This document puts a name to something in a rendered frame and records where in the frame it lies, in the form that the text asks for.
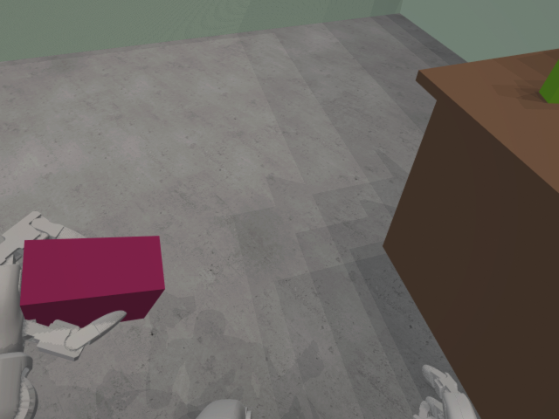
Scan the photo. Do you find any sponge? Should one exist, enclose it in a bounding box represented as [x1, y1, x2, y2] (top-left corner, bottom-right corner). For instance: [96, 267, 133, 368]
[20, 236, 165, 328]

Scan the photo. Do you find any robot left thigh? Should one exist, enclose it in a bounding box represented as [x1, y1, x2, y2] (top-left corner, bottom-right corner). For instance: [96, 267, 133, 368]
[196, 399, 252, 419]

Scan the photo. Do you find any left robot hand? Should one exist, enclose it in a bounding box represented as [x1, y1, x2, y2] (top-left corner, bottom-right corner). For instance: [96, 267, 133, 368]
[0, 211, 127, 361]

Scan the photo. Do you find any right robot hand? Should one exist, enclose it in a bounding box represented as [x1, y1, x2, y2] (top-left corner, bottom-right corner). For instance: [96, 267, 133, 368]
[413, 365, 477, 419]

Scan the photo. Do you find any table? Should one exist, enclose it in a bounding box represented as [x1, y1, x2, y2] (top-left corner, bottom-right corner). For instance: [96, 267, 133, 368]
[383, 49, 559, 419]

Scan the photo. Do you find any robot left forearm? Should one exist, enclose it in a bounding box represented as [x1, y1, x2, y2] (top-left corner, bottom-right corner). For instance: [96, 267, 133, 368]
[0, 352, 38, 419]

